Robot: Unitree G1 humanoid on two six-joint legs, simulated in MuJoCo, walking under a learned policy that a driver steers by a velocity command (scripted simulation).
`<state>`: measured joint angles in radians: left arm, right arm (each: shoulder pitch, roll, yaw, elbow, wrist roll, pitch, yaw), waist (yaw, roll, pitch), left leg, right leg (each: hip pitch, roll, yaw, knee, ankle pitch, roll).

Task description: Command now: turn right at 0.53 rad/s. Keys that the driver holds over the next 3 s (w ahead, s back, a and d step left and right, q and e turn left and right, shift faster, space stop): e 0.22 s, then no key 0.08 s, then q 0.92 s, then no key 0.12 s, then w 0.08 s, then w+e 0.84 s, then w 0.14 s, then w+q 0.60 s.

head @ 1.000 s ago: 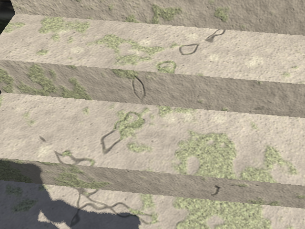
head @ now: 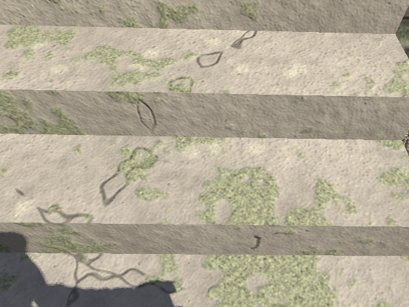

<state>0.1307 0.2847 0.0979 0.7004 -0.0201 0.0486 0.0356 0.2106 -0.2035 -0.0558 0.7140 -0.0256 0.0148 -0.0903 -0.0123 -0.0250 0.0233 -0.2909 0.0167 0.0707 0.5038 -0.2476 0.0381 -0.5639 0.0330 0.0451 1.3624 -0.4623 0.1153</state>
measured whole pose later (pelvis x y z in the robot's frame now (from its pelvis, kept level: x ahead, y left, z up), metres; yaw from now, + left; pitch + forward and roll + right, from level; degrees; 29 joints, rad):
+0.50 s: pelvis -0.04 -0.07 -0.01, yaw -9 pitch +2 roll +0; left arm 0.14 0.17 0.01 0.63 0.03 -0.01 0.03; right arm 0.21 -0.24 -0.06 0.70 0.00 0.03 -0.03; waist -0.02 0.04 -0.03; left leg -0.40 0.06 -0.01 0.80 -0.39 -0.08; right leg -0.30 0.06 -0.04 0.55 -0.28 -0.08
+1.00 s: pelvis -0.07 -0.10 -0.01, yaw +7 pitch +2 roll +1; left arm 0.23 0.25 0.06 0.61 0.04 -0.02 0.02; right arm 0.11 -0.30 -0.08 0.58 0.01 0.03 -0.04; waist 0.02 0.04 0.00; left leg -0.57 -0.07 -0.14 1.15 -0.49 -0.06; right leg -0.33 0.02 -0.07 0.57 -0.29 -0.08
